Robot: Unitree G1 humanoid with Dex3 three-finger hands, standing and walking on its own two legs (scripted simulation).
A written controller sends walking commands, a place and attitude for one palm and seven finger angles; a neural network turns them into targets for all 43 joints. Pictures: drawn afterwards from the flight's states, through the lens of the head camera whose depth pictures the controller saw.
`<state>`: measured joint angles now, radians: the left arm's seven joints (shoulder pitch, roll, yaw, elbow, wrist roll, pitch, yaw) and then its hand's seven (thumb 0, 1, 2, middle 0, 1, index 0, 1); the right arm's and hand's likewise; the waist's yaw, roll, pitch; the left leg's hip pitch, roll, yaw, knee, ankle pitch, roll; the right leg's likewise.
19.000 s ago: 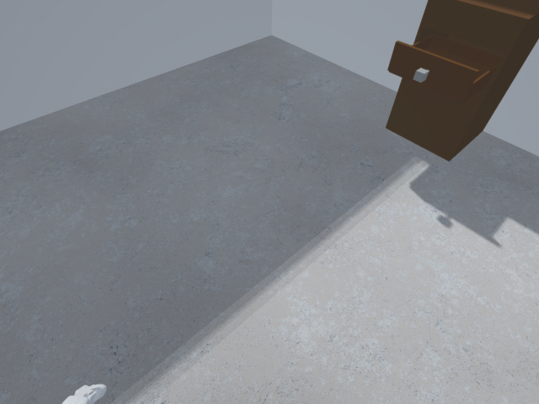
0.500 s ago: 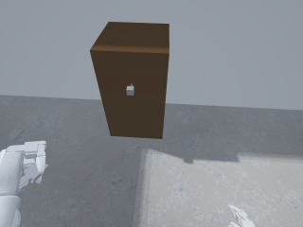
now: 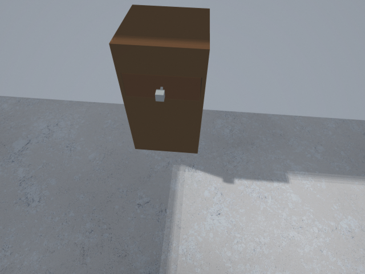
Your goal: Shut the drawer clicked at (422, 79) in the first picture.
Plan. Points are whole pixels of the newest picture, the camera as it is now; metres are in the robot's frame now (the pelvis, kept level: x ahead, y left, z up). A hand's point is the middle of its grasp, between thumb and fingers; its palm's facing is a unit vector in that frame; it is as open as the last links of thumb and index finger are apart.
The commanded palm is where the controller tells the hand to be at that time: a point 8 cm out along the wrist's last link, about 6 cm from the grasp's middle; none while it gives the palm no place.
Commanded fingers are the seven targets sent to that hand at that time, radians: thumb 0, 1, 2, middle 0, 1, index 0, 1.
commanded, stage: let the arm hang, fingers relaxed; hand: left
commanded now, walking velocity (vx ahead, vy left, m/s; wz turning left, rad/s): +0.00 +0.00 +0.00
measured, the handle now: (160, 92) +0.93 +0.17 -0.23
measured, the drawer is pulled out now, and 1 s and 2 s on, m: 0.00 0.00 0.00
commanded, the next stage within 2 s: look to check the result in 0.54 s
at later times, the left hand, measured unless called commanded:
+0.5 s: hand out of the picture +0.01 +0.16 -0.18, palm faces +0.01 -0.98 -0.19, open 7.3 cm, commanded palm none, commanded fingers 0.00 0.90 0.90 -0.20 -0.30 -0.20 -0.30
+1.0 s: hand out of the picture +0.01 +0.15 -0.17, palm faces +0.02 -0.98 -0.20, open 7.4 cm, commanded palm none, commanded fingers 0.00 0.90 0.90 -0.20 -0.30 -0.20 -0.30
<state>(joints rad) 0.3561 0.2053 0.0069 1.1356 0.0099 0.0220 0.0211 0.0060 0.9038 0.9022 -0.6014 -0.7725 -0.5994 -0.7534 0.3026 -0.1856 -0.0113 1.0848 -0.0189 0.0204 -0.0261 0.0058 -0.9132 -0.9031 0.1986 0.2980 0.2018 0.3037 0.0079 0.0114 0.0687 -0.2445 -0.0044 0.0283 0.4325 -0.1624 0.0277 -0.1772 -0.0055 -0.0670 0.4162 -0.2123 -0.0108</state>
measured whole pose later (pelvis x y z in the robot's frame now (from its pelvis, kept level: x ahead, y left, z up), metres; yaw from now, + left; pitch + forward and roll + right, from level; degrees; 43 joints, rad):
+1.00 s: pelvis +0.02 -0.02 +0.00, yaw -1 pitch -2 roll +0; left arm 0.28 0.13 0.01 1.15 0.01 -0.01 0.03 0.00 0.90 0.90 -0.20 -0.30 -0.20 -0.30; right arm 0.28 -0.13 -0.02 1.13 -0.02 0.00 -0.04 0.00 -0.91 -0.90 0.20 0.30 0.20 0.30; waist -0.01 0.02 0.05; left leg -0.19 0.02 0.04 0.41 -0.18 0.00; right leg -0.15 0.02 -0.05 0.42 -0.24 -0.03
